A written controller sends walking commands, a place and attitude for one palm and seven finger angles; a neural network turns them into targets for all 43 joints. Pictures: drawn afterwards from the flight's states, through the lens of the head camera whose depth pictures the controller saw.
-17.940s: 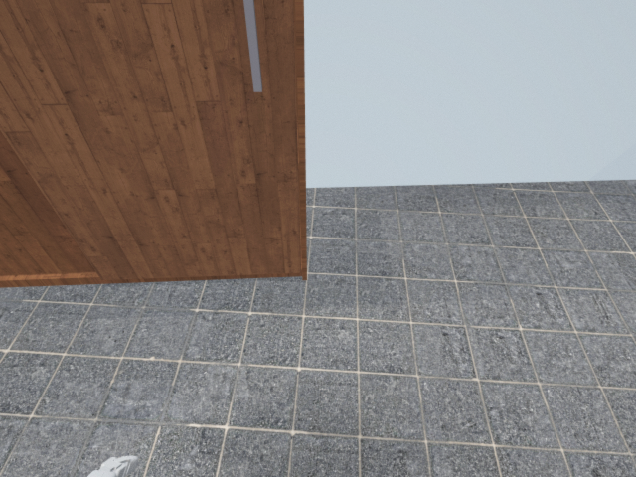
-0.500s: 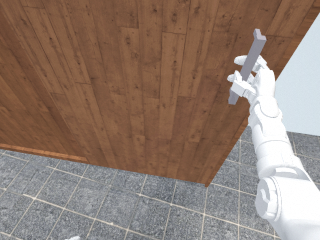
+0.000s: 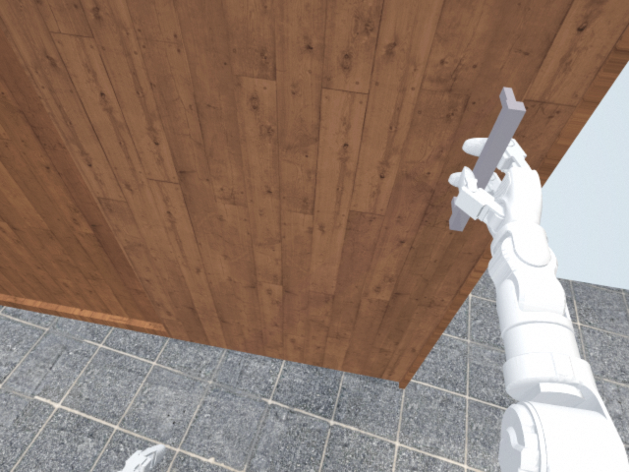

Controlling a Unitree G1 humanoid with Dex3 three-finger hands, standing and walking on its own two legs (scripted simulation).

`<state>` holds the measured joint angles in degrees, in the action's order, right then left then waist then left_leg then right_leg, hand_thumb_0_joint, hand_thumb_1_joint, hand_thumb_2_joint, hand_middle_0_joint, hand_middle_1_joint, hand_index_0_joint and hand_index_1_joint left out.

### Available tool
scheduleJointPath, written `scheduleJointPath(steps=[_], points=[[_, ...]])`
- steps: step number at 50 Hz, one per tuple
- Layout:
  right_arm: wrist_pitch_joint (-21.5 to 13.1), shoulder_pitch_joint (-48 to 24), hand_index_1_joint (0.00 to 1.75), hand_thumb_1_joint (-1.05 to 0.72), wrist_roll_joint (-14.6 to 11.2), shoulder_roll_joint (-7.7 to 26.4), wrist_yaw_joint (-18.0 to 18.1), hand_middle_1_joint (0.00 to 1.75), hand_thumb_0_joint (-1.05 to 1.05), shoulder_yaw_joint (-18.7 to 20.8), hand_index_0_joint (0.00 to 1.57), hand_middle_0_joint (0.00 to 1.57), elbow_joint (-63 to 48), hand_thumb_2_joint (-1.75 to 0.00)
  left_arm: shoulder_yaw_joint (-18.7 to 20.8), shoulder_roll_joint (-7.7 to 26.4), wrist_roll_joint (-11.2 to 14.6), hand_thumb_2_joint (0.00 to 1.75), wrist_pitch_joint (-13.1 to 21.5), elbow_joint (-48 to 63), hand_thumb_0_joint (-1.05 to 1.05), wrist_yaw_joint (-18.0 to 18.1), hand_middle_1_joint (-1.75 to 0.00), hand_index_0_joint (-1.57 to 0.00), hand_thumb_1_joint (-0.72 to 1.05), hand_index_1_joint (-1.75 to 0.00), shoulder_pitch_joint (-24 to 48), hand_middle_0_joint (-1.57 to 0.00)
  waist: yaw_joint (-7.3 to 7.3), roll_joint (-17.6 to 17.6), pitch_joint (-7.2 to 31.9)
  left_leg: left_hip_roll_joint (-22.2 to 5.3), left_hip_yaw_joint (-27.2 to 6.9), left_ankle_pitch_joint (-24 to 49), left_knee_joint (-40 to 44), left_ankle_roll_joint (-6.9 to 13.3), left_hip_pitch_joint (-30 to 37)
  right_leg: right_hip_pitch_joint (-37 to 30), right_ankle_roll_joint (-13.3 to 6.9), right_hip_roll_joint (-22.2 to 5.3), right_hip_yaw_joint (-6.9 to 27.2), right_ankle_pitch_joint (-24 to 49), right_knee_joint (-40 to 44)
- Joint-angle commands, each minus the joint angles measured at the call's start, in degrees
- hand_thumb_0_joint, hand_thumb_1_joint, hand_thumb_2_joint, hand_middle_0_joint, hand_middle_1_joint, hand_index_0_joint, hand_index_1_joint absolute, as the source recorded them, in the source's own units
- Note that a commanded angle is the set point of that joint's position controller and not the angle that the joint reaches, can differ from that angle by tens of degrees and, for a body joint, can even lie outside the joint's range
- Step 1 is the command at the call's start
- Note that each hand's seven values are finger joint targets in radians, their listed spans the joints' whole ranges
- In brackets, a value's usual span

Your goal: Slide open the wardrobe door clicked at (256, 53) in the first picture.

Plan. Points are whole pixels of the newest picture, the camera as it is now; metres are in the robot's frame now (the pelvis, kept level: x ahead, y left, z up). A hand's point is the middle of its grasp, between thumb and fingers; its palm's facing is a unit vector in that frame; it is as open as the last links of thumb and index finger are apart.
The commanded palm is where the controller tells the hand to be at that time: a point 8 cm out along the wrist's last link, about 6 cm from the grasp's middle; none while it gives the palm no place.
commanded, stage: tug the door sideways, standing still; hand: right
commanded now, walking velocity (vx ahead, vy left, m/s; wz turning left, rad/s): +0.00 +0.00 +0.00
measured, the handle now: (479, 165) +0.50 -0.15 +0.16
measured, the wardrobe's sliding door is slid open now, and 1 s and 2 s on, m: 0.00 0.01 0.06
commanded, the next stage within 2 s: step sideways, sliding the door along in 1.00 s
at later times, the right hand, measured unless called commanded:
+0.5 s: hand (462, 189) +0.45 -0.12 +0.15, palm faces +0.12 +0.99 -0.04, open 5.6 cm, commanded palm +0.42 -0.13 +0.16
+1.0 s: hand (450, 189) +0.44 -0.11 +0.15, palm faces +0.11 +0.99 -0.05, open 5.8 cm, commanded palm +0.42 -0.10 +0.16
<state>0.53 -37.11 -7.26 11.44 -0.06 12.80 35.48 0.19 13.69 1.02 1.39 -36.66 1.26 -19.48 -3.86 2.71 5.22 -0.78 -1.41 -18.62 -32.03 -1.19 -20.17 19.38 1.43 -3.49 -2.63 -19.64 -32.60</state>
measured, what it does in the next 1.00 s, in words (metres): stands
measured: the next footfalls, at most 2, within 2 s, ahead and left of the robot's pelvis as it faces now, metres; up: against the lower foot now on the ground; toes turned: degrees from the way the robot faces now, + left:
right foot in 1.66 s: +0.05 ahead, -0.08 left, +0.00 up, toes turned -17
left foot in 1.96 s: +0.19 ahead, +0.34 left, +0.00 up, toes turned -5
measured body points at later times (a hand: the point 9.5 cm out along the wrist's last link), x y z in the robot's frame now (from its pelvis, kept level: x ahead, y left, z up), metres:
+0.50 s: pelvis +0.01 +0.00 +0.00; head +0.04 +0.02 +0.45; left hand +0.14 +0.23 -0.12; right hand +0.43 -0.17 +0.16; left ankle -0.03 +0.14 -0.73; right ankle -0.04 -0.13 -0.73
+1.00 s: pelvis -0.02 +0.00 +0.00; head +0.02 +0.01 +0.44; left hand +0.06 +0.24 -0.14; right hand +0.43 -0.16 +0.16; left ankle -0.03 +0.14 -0.73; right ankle -0.04 -0.13 -0.73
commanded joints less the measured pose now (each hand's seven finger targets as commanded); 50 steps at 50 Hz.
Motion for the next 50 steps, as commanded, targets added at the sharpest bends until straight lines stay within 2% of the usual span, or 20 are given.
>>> scheduleJointPath(steps=[1, 4, 6, 10, 13, 14, 16, 18, 22, 23, 25, 27, 28, 31, 33, 34, 36, 38, 42, 50], points=[[-3.0, -15.1, 1.4, -0.9, -0.7, 6.4, -1.8, 1.4, 0.0, -0.5, 0.45, 0.45, -22.8, -0.9, 2.5, 6.6, 0.4, 0.9, 2.5, 8.3, 0.0, 0.3, -0.3, -0.2, 0.9, -0.3, 2.2, -0.2, 4.38, -1.8, 22.4, 1.7, 4.4, 43.0, -0.7, 2.0, 15.0, -11.0, -2.5, 2.4, -1.1, 40.9, 0.1], [-1.4, -12.5, 1.4, -0.9, -0.8, 6.1, -1.3, 1.4, 0.0, -0.4, 0.45, 0.45, -25.9, -0.9, 2.5, 6.4, 0.3, 0.9, 2.6, 8.5, 0.0, 0.3, -0.3, -0.2, 0.9, -0.3, 3.0, -0.2, 4.65, -2.6, 21.5, 1.7, 4.6, 43.4, 0.1, 2.0, 15.6, -12.0, -2.6, 2.1, -1.0, 41.8, 0.6], [-0.2, -19.7, 1.4, -0.9, -0.1, 4.1, -0.5, 1.4, 0.0, -3.4, 0.45, 0.45, -25.8, -0.9, 2.5, 6.4, 0.3, 0.9, 2.3, 7.5, 0.0, 0.7, -0.3, -0.2, 0.9, -0.3, 2.8, -0.2, 2.29, -3.0, 19.7, 1.9, 4.7, 41.3, 1.1, 1.8, 13.1, -12.9, -2.5, 2.1, -0.5, 40.0, 0.8], [1.4, -31.0, 1.4, -0.9, 1.3, 3.4, 1.5, 1.4, 0.0, -5.1, 0.45, 0.45, -21.8, -0.9, 2.4, 6.3, -0.2, 0.9, 1.6, 5.1, 0.0, 1.7, -0.3, -0.2, 0.9, -0.3, 1.9, -0.2, -0.62, -1.6, 17.0, 2.0, 4.7, 38.2, 2.0, 1.8, 8.9, -14.1, -2.6, 2.2, 0.5, 38.6, 0.5], [2.1, -31.4, 1.4, -0.9, 1.8, -0.4, 2.0, 1.4, 0.0, -7.9, 0.45, 0.45, -19.8, -0.9, 2.6, 6.0, -0.6, 0.9, 1.3, 4.2, 0.0, 1.7, -0.3, -0.2, 0.9, -0.3, 0.9, -0.2, -1.03, -1.4, 19.3, 1.9, 5.1, 42.0, 0.9, 1.8, 8.7, -16.1, -2.6, 2.4, 1.0, 45.9, -1.2], [2.2, -31.4, 1.4, -0.9, 1.7, -1.5, 1.9, 1.4, 0.0, -8.4, 0.45, 0.45, -19.3, -0.9, 2.7, 5.8, -0.7, 0.9, 1.3, 3.8, 0.0, 1.6, -0.3, -0.2, 0.9, -0.3, 0.6, -0.2, -0.87, 0.7, 21.6, 1.7, 5.1, 44.2, 0.1, 1.8, 8.6, -17.4, -2.5, 2.4, 1.1, 49.6, -1.8], [1.8, -33.4, 1.4, -0.9, 1.6, -2.9, 1.7, 1.4, 0.0, -9.8, 0.45, 0.45, -19.5, -0.9, 2.8, 5.7, -0.9, 0.9, 1.4, 3.3, 0.0, 1.4, -0.3, -0.2, 0.9, -0.3, 0.2, -0.2, -1.14, -0.1, 23.8, 1.8, 5.3, 45.1, -0.4, 1.6, 8.2, -18.8, -2.3, 2.5, 1.7, 51.5, -2.5], [0.6, -34.5, 1.4, -0.9, 1.4, -4.9, 1.8, 1.4, 0.0, -11.4, 0.45, 0.45, -17.7, -0.9, 2.8, 5.7, -1.0, 0.9, 1.8, 2.9, 0.0, 1.3, -0.3, -0.2, 0.9, -0.3, 0.3, -0.2, -1.9, -4.1, 23.4, 1.8, 5.7, 40.9, 0.2, 1.6, 7.8, -18.3, -2.3, 2.3, 2.8, 47.2, -1.7], [-2.8, -38.9, 1.4, -0.9, 1.0, -8.8, 2.2, 1.4, 0.0, -14.4, 0.45, 0.45, -14.2, -0.9, 2.1, 5.2, -0.9, 0.9, 3.4, 2.8, 0.0, 1.2, -0.3, -0.2, 0.9, -0.3, 2.2, -0.2, -2.63, -3.0, 18.2, 2.0, 5.6, 29.3, 2.3, 2.0, 4.2, -15.9, -2.1, 2.8, 3.1, 31.5, 0.5], [-3.7, -39.5, 1.4, -0.9, 1.2, -9.4, 2.3, 1.4, 0.0, -15.0, 0.45, 0.45, -13.1, -0.9, 2.0, 5.4, -1.1, 0.9, 3.8, 2.6, 0.0, 1.1, -0.3, -0.2, 0.9, -0.3, 1.7, -0.2, -2.92, -4.3, 17.3, 2.0, 5.7, 29.3, 2.5, 2.1, 4.2, -15.8, -2.4, 2.8, 3.2, 31.4, 0.6], [-4.4, -39.5, 1.4, -0.9, 1.1, -11.4, 2.0, 1.4, 0.0, -16.3, 0.45, 0.45, -10.5, -0.9, 2.0, 5.3, -1.2, 0.9, 4.2, 1.9, 0.0, 0.9, -0.3, -0.2, 0.9, -0.3, 1.0, -0.2, -2.9, -2.6, 17.6, 2.0, 5.6, 33.4, 1.2, 2.2, 4.2, -16.2, -2.5, 2.8, 2.9, 37.0, -0.4], [-4.5, -41.6, 1.4, -0.9, 1.3, -11.3, 1.4, 1.4, 0.0, -16.9, 0.45, 0.45, -12.8, -0.9, 2.4, 5.6, -1.2, 0.9, 4.4, 1.2, 0.0, 0.4, -0.3, -0.2, 0.9, -0.3, -0.7, -0.2, -2.23, 3.0, 24.3, 1.9, 5.5, 40.3, -1.5, 1.9, 3.2, -21.4, -2.1, 2.6, 3.3, 51.2, -3.3], [-4.5, -41.8, 1.4, -0.9, 1.6, -11.4, 1.1, 1.4, 0.0, -17.5, 0.45, 0.45, -12.6, -0.9, 2.6, 5.7, -1.2, 0.9, 4.3, 0.9, 0.0, 0.2, -0.3, -0.2, 0.9, -0.3, -0.9, -0.2, -2.28, 2.0, 25.9, 2.0, 5.8, 39.4, -1.9, 1.9, 3.1, -22.0, -1.8, 2.3, 4.0, 52.1, -3.7], [-4.9, -43.5, 1.4, -0.9, 0.5, -14.4, 1.0, 1.4, 0.0, -19.4, 0.45, 0.45, -8.6, -0.9, 2.5, 5.5, -1.0, 0.9, 5.1, 0.9, 0.0, 0.1, -0.3, -0.2, 0.9, -0.3, 0.2, -0.2, -3.56, -4.1, 21.8, 2.4, 6.2, 30.8, 0.1, 1.8, 2.1, -17.5, -1.8, 2.4, 4.3, 36.7, -1.5], [-5.9, -44.1, 1.4, -0.9, 0.3, -14.2, 1.6, 1.4, 0.0, -18.7, 0.45, 0.45, -6.1, -0.9, 2.2, 5.8, -1.2, 0.9, 6.0, 0.9, 0.0, 0.2, -0.3, -0.2, 0.9, -0.3, 0.3, -0.2, -3.63, -6.4, 18.9, 2.5, 6.2, 27.4, 1.0, 2.0, 2.7, -13.9, -2.2, 3.2, 3.9, 28.2, -0.2], [-6.2, -44.2, 1.4, -0.9, 0.1, -14.9, 1.8, 1.4, 0.0, -18.8, 0.45, 0.45, -4.6, -0.9, 2.0, 5.6, -1.2, 0.9, 6.3, 0.7, 0.0, 0.2, -0.3, -0.2, 0.9, -0.3, 0.4, -0.2, -3.52, -4.7, 17.9, 2.4, 6.1, 27.4, 0.8, 2.2, 2.3, -13.5, -2.2, 3.3, 3.7, 27.9, -0.1], [-6.6, -45.9, 1.4, -0.9, 0.6, -14.8, 2.0, 1.4, 0.0, -18.8, 0.45, 0.45, -5.5, -0.9, 2.0, 5.6, -1.2, 0.9, 6.8, -0.2, 0.0, -0.1, -0.3, -0.2, 0.9, -0.3, -0.8, -0.2, -3.23, 0.8, 21.3, 2.3, 5.8, 31.4, -0.8, 2.2, 0.7, -17.0, -2.1, 3.3, 3.6, 35.8, -2.1], [-6.8, -46.1, 1.4, -0.9, 1.0, -13.6, 1.6, 1.4, 0.0, -18.6, 0.45, 0.45, -5.3, -0.9, 2.5, 6.1, -1.3, 0.9, 6.7, -1.0, 0.0, -0.4, -0.3, -0.2, 0.9, -0.3, -2.2, -0.2, -3.08, -0.3, 24.6, 2.4, 6.1, 32.7, -1.9, 2.1, 0.7, -18.9, -1.5, 2.6, 4.6, 41.9, -3.1], [-7.2, -47.4, 1.4, -0.9, -0.1, -15.0, 1.6, 1.4, 0.0, -18.7, 0.45, 0.45, -1.2, -0.9, 2.1, 6.0, -1.2, 0.9, 7.5, -0.9, 0.0, -0.4, -0.3, -0.2, 0.9, -0.3, -1.8, -0.2, -3.9, -3.6, 20.2, 2.7, 6.1, 27.6, -0.5, 2.0, -0.1, -14.0, -1.7, 3.4, 3.9, 29.1, -1.8], [-9.4, -50.7, 1.4, -0.9, 0.5, -14.6, 2.9, 1.4, 0.0, -18.4, 0.45, 0.45, 0.4, -0.9, 2.2, 6.1, -1.2, 0.9, 8.7, -1.6, 0.0, -0.7, -0.3, -0.2, 0.9, -0.3, -3.0, -0.2, -4.22, -1.6, 21.2, 2.7, 5.9, 25.4, -1.3, 2.2, -2.0, -14.0, -1.5, 3.3, 4.2, 27.9, -2.2]])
